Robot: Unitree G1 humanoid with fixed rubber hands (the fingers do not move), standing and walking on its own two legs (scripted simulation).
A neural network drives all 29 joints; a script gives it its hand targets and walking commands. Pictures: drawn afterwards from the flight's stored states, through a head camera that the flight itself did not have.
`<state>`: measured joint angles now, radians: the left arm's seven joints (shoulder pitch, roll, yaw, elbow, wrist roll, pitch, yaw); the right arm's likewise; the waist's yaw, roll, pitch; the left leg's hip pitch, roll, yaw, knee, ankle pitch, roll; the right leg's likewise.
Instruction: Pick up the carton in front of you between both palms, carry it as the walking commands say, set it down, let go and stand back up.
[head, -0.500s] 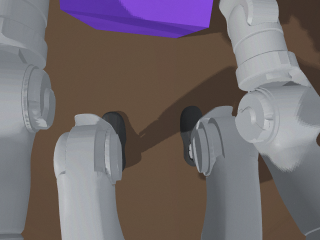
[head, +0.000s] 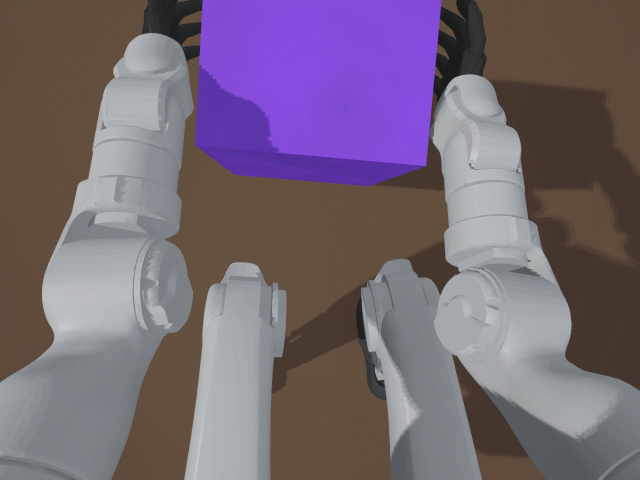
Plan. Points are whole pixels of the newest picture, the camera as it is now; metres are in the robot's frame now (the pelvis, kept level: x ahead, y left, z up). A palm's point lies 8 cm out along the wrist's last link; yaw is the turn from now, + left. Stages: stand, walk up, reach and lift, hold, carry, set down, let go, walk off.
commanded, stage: reach and lift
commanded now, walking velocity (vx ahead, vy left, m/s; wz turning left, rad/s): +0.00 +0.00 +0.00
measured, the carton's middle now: (313, 88) +0.54 +0.02 -0.15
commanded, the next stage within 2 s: none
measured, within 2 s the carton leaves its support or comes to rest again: neither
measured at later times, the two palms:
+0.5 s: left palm (105, 10) +0.50 +0.16 +0.06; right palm (559, 47) +0.49 -0.14 +0.07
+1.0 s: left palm out of the picture +0.44 +0.16 +0.22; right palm out of the picture +0.44 -0.14 +0.23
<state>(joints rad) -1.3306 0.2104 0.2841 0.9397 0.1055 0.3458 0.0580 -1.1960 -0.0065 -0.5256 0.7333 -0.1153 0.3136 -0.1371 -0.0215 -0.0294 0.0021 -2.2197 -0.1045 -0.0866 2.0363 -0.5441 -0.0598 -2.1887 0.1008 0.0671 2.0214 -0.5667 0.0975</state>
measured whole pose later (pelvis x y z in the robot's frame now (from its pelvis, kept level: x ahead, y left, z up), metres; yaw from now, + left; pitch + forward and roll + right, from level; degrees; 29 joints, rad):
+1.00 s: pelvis +0.06 +0.00 +0.26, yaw +2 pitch +28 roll +0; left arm -0.61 -0.08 0.37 0.64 0.22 0.35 0.04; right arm -0.58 0.13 -0.42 0.59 -0.21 0.33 -0.05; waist -0.02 -0.01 -0.22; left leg -1.20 -0.09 -0.12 1.14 -0.42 -0.03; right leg -1.19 0.08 0.12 1.14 -0.43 0.05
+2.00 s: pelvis +0.09 -0.01 +0.36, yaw +2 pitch -3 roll +0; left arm -0.32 -0.16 0.30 0.38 0.30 0.63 0.00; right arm -0.33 0.17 -0.31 0.38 -0.30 0.60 0.01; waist 0.00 0.00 0.00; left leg -0.18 -0.04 -0.14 0.45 -0.21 -0.02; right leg -0.17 0.04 0.14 0.45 -0.22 0.02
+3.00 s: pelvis +0.09 -0.01 +0.36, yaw +2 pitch -7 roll +0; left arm -0.29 -0.16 0.24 0.25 0.29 0.77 0.00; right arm -0.29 0.16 -0.25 0.26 -0.28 0.74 0.02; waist 0.00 0.00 0.01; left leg -0.06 -0.03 -0.13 0.37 -0.18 -0.01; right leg -0.05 0.03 0.14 0.37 -0.19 0.01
